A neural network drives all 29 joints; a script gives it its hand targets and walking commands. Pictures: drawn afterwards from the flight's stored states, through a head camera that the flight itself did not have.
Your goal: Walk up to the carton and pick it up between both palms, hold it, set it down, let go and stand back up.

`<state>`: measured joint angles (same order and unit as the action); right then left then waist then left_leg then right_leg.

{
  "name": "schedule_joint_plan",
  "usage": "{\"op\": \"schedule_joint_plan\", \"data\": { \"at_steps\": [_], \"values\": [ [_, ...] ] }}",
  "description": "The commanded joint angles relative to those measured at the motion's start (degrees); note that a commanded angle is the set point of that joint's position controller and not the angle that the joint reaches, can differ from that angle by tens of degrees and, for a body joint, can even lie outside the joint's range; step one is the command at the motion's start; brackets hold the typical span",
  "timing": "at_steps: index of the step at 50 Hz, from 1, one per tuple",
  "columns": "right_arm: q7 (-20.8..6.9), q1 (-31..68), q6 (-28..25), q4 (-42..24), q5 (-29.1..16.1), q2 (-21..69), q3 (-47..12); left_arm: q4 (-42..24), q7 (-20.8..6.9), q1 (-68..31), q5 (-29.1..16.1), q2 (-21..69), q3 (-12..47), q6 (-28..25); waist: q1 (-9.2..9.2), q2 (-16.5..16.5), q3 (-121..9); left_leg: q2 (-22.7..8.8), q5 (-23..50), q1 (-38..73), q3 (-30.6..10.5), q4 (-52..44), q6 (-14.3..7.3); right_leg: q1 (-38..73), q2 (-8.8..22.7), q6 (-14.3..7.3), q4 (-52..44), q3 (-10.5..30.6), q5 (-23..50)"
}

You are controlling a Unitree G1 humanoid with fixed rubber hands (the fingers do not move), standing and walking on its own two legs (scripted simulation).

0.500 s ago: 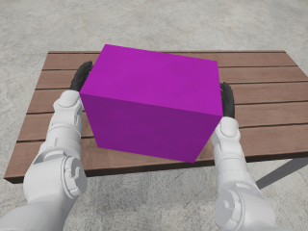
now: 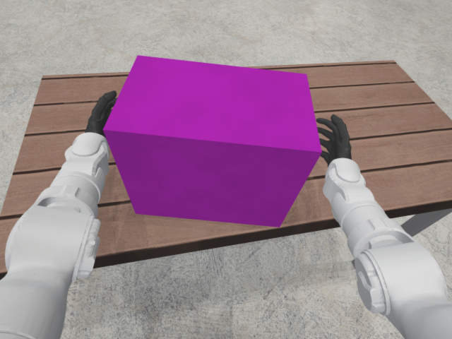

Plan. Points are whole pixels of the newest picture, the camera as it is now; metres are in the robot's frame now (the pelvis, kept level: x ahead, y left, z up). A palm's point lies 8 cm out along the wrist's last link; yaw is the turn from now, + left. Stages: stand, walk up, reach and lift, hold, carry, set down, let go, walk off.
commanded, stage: set down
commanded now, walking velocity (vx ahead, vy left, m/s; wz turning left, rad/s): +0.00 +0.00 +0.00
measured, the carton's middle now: (215, 149) +0.44 -0.02 +0.07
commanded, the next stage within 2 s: none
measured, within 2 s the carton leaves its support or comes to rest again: neither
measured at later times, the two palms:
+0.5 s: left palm (72, 104) +0.46 +0.20 +0.17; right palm (367, 134) +0.38 -0.26 +0.15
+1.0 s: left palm (54, 68) +0.47 +0.21 +0.23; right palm (385, 107) +0.38 -0.26 +0.21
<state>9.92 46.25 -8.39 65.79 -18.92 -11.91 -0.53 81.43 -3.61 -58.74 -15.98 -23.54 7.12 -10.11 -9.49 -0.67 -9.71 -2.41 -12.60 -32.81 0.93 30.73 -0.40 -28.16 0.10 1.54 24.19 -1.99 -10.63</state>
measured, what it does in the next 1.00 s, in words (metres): stands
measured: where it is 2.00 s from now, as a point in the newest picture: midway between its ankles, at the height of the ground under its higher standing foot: outside the picture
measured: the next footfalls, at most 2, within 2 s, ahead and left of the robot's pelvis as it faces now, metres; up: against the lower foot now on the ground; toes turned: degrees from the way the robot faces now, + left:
none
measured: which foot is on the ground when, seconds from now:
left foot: down 0.00-1.00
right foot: down 0.00-1.00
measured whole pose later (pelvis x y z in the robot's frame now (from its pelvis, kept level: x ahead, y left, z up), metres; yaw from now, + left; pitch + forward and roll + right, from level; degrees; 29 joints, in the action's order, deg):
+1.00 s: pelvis -0.02 -0.01 +0.01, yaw +0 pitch +7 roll -1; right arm 9.7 56.0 15.8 52.5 -24.3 -17.9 0.5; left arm 70.4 -7.1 -69.3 -22.3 -35.2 9.2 13.4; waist -11.1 -3.0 -6.1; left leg -1.8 -7.8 -21.7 0.4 22.4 0.2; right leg -18.4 0.1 0.8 17.9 -1.5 -6.6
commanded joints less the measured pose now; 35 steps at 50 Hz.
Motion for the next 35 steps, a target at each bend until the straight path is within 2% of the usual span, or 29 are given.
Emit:
{"op": "schedule_joint_plan", "data": {
  "at_steps": [1,2,3,4,5,6,7,9,10,11,13,14,17,18,19,20,21,22,23,24,25,26,27,28,31,32,33,34,35],
  "values": [
    [-1.2,23.0,-2.0,-12.5,-2.4,-10.7,-0.8,-9.2,0.1,-25.9,-2.3,-12.6,0.0,-3.5,1.04,8.1,-37.7,2.9,27.7,29.0,-0.6,3.2,4.6,4.9,-2.6,-0.4,1.5,-1.9,24.2],
    [-1.5,22.9,-1.4,-8.9,-2.8,-11.0,-1.4,-6.5,0.0,-27.7,-2.6,-13.2,0.8,-3.2,1.05,8.8,-33.7,3.3,23.9,25.5,-0.6,3.1,4.1,4.2,-2.2,-0.2,2.6,-1.9,21.3],
    [-1.8,24.9,-0.5,-12.5,-3.7,-12.0,-1.3,-10.4,0.1,-28.8,-5.1,-14.3,2.3,-3.1,-0.17,7.3,-34.7,3.1,21.4,27.1,-0.9,1.9,3.8,3.7,-2.4,-0.1,1.1,-2.6,19.3],
    [-2.0,26.8,-0.3,-12.0,-3.6,-12.5,-0.4,-8.7,0.1,-30.6,-6.0,-12.9,3.5,-3.0,-1.11,8.3,-34.9,2.9,19.3,26.3,-1.7,2.6,3.5,0.8,-2.5,-0.4,1.7,-2.9,16.2],
    [-2.1,27.3,0.0,-15.1,-3.3,-13.5,0.5,-13.4,0.3,-32.7,-6.9,-14.5,4.2,-3.0,-0.94,9.6,-38.8,2.9,19.8,28.3,-1.5,2.2,3.9,1.5,-2.3,-0.3,1.5,-3.0,17.0],
    [-2.4,26.9,0.8,-12.8,-3.7,-12.3,0.0,-9.3,0.1,-31.3,-7.7,-12.1,5.8,-3.1,-2.04,9.6,-36.1,3.2,17.2,27.0,-2.0,2.3,3.3,-1.9,-2.3,-0.3,1.7,-3.3,13.5],
    [-2.7,27.8,1.5,-13.5,-2.5,-14.4,1.7,-13.8,0.0,-33.9,-8.1,-12.9,6.8,-2.4,-3.05,11.4,-38.3,2.9,20.0,29.8,-2.1,2.7,4.3,-2.0,-2.3,-0.9,1.6,-3.8,14.1],
    [-3.0,28.0,2.3,-13.5,-4.4,-13.8,0.2,-11.3,0.2,-32.8,-9.2,-14.1,7.0,-1.3,-1.47,10.9,-38.1,2.5,20.3,31.0,-2.9,3.8,3.5,-4.1,-2.2,-0.9,1.9,-3.3,13.5],
    [-2.7,30.0,2.8,-17.5,-4.2,-14.6,0.8,-12.1,0.0,-32.7,-8.8,-15.5,5.8,-0.3,-0.94,9.4,-39.8,2.6,20.8,29.8,-2.4,3.7,3.2,-2.4,-2.1,-0.7,1.8,-3.4,15.3],
    [-2.9,30.5,3.6,-14.9,-3.4,-14.9,1.7,-10.3,-0.2,-34.4,-9.2,-14.6,7.2,0.2,-2.00,9.9,-39.1,2.7,19.0,28.7,-2.5,2.9,3.3,-1.5,-2.1,-0.9,1.9,-2.9,15.2],
    [-2.0,30.4,4.9,-16.2,-3.0,-16.0,4.0,-13.8,-0.4,-36.0,-9.2,-16.5,7.4,2.2,-2.83,11.4,-38.8,3.3,16.4,30.3,-2.4,1.5,3.0,-0.4,-2.0,-1.1,0.5,-3.0,13.8],
    [-2.5,29.7,6.8,-9.8,-2.7,-16.2,2.2,-6.9,-1.0,-32.7,-9.1,-14.2,8.2,3.9,-2.57,9.5,-31.3,2.9,15.3,29.2,-2.8,1.0,2.9,-2.3,-2.1,-1.1,0.1,-3.0,10.4],
    [-2.7,33.4,7.1,-15.7,-3.4,-16.5,3.2,-15.3,-0.5,-36.7,-9.6,-16.4,7.3,4.5,-1.63,12.0,-38.3,3.1,18.6,31.9,-2.9,0.7,3.3,0.3,-2.0,-1.3,0.1,-3.0,13.7],
    [-2.7,31.2,7.6,-13.9,-3.3,-17.5,3.7,-14.7,-0.5,-35.2,-9.0,-15.9,7.2,5.8,-2.17,12.1,-38.5,3.0,20.6,33.2,-2.9,1.0,3.6,0.0,-2.5,-1.5,0.0,-3.1,14.7],
    [-2.8,31.7,8.6,-12.1,-2.3,-17.0,5.1,-10.7,-1.0,-34.5,-9.0,-15.3,8.0,7.0,-3.33,11.1,-34.7,2.9,18.1,32.3,-3.4,0.4,3.5,-1.6,-2.6,-1.8,-0.9,-3.3,11.9],
    [-2.4,32.0,8.9,-15.7,-2.8,-18.0,4.0,-13.3,-1.1,-34.4,-8.8,-16.6,6.5,7.8,-1.48,8.9,-36.1,3.1,18.9,32.5,-2.3,0.2,3.2,0.6,-2.5,-1.3,-1.0,-3.0,13.8],
    [-2.5,33.2,9.7,-12.2,-3.3,-16.4,3.4,-11.0,-1.0,-34.7,-9.7,-15.4,8.1,7.5,-3.01,9.1,-32.8,3.2,15.1,31.3,-3.5,-0.8,2.6,0.2,-2.2,-1.3,-1.7,-3.0,11.1],
    [-2.5,33.8,10.8,-15.0,-3.7,-17.8,2.9,-14.2,-1.2,-36.0,-9.7,-16.2,7.6,8.5,-2.67,7.8,-32.8,3.0,14.9,31.9,-2.8,-1.0,2.9,0.9,-2.3,-1.3,-1.5,-3.3,11.1],
    [-2.3,34.4,12.3,-13.4,-4.3,-17.4,2.1,-8.8,-1.4,-34.8,-9.6,-18.0,7.0,9.8,-1.27,7.7,-28.2,3.4,12.0,29.3,-2.6,-2.5,2.0,2.7,-1.6,-1.1,-2.3,-2.0,9.3],
    [-1.9,34.6,12.7,-11.9,-2.8,-16.5,3.6,-8.2,-1.7,-36.7,-8.9,-16.9,7.3,9.6,-2.67,7.9,-26.5,3.4,8.0,28.2,-2.5,-3.5,1.8,2.3,-1.5,-1.1,-2.7,-2.3,7.0],
    [-2.1,34.6,13.0,-15.9,-3.6,-16.8,3.1,-14.8,-1.5,-38.1,-10.0,-17.8,7.4,9.6,-1.68,8.6,-31.1,3.5,10.6,30.7,-1.7,-3.5,1.7,4.9,-1.3,-1.2,-2.6,-1.4,9.8],
    [-2.4,37.5,13.3,-14.5,-3.1,-17.9,3.6,-13.7,-1.4,-40.3,-10.9,-17.1,8.9,9.9,-3.13,9.0,-29.6,3.5,11.1,29.6,-2.3,-3.4,2.7,3.7,-1.7,-1.6,-2.2,-2.0,9.3],
    [-2.5,36.5,14.6,-11.4,-3.4,-16.9,2.9,-8.5,-1.5,-39.1,-10.4,-17.1,8.1,10.1,-2.29,8.8,-26.5,3.6,9.7,28.4,-2.7,-3.6,2.0,2.8,-1.4,-1.5,-2.2,-1.5,7.8],
    [-2.5,38.6,14.2,-16.2,-3.6,-16.3,3.8,-13.3,-1.2,-41.2,-11.9,-17.7,8.5,10.2,-2.77,7.6,-30.4,3.4,9.9,29.9,-2.3,-3.5,2.3,3.5,-1.0,-1.6,-2.4,-2.0,9.6],
    [-2.1,37.9,15.8,-13.6,-3.1,-15.9,1.7,-5.9,-2.0,-38.1,-11.1,-17.5,8.0,11.9,-2.24,4.7,-26.7,3.2,10.6,26.4,-2.2,-4.0,1.4,6.6,-1.2,-1.3,-2.9,-1.3,10.6],
    [-2.0,38.1,15.2,-20.2,-4.3,-16.8,1.6,-16.2,-1.7,-40.4,-11.7,-19.6,7.1,11.5,-2.07,6.8,-34.9,3.3,15.2,30.7,-1.8,-3.7,2.3,8.5,-1.2,-1.2,-2.2,-1.4,16.8],
    [-2.1,39.4,15.8,-17.4,-5.1,-16.4,1.7,-13.1,-1.6,-41.1,-11.1,-19.1,6.7,12.5,-1.78,7.2,-34.5,3.4,16.4,30.6,-2.0,-3.6,2.1,8.2,-1.5,-0.9,-2.4,-1.6,17.4],
    [-1.6,40.1,16.7,-17.3,-4.7,-18.1,1.5,-12.1,-1.9,-40.1,-10.8,-20.1,5.3,14.1,-1.39,4.6,-31.5,3.5,16.9,29.0,-1.6,-3.0,2.0,9.3,-1.7,-0.7,-2.4,-1.3,18.5],
    [-1.5,36.9,17.2,-14.6,-3.9,-15.1,2.0,-9.5,-2.5,-38.6,-9.0,-19.8,5.0,13.6,-2.15,6.0,-30.3,3.3,15.5,28.5,-2.1,-3.9,1.3,10.3,-1.4,-0.6,-2.5,-1.0,18.1]
  ]
}}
